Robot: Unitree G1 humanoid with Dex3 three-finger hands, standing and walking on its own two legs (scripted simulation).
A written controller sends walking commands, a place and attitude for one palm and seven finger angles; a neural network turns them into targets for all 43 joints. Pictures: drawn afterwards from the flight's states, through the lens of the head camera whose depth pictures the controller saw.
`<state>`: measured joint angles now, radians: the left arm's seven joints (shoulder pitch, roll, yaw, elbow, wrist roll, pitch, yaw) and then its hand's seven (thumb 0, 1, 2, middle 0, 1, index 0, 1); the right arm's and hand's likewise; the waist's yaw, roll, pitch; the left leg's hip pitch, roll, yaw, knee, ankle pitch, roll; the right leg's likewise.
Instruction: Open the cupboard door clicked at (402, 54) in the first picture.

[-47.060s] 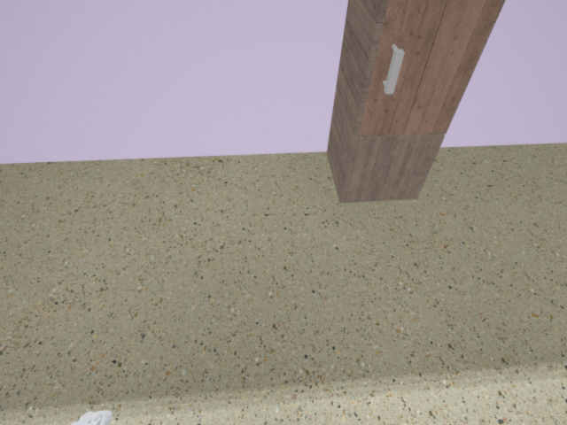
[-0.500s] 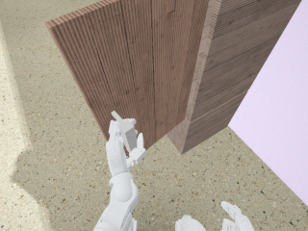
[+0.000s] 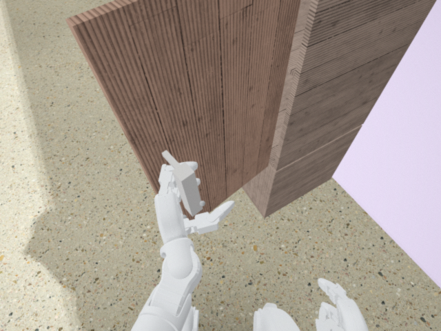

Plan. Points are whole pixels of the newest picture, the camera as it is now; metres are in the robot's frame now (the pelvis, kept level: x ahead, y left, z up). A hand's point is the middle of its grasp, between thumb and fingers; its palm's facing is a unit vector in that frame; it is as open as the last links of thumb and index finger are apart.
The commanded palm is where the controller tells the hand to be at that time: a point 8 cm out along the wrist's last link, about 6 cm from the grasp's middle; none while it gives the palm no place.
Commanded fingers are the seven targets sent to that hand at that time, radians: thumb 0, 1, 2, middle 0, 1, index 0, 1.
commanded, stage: open thumb and fingers to let go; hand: left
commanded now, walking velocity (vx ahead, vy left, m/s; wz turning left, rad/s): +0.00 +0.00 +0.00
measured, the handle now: (181, 183) +0.38 +0.09 +0.03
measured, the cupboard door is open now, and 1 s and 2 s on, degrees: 100 100 100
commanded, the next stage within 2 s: slide the hand sideways off the handle in 0.40 s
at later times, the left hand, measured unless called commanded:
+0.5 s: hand (201, 201) +0.34 +0.05 +0.03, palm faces +0.25 -0.97 -0.02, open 14.9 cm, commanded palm +0.30 +0.09 +0.03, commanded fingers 0.00 -0.50 0.30 -0.15 -0.30 -0.15 -0.30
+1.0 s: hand (188, 231) +0.28 +0.07 +0.04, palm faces -0.18 -0.98 +0.02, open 16.5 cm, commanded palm +0.26 +0.12 +0.03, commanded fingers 0.00 -0.50 0.30 -0.15 -0.30 -0.15 -0.30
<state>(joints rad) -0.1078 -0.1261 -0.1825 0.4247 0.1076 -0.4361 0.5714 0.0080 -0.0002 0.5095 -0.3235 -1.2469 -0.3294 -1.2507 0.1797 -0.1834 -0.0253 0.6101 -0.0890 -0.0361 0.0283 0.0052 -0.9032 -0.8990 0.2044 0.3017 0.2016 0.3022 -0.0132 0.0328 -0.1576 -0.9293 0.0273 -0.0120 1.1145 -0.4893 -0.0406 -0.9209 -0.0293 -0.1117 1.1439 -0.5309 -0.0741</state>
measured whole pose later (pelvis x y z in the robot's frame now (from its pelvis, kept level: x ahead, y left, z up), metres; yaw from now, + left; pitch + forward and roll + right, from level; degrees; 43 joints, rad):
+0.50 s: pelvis +0.00 +0.02 +0.00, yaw -1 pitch +17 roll +0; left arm -0.17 -0.13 -0.20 0.48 0.12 -0.42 0.60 -0.01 -0.50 0.30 -0.36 -0.61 -0.35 -0.64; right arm 0.18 -0.18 -0.02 0.63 -0.09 -0.03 0.03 0.01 -0.90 -0.90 0.20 0.30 0.20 0.30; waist -0.02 0.04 -0.15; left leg -0.94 0.03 0.00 1.13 -0.49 -0.02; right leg -0.93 -0.03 -0.10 1.13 -0.51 -0.05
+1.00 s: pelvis +0.00 +0.04 -0.01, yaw -2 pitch +17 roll +0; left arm 0.10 0.00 -0.25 0.15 0.02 -0.40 0.09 -0.01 -0.50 0.30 -0.10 -0.30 -0.12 -0.29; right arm 0.24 -0.21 -0.01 0.46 -0.02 0.00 0.05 0.01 -0.90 -0.90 0.20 0.30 0.20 0.30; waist -0.01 0.03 -0.15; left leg -0.95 0.01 0.03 1.19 -0.54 0.02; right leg -0.94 -0.05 -0.07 1.19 -0.55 -0.02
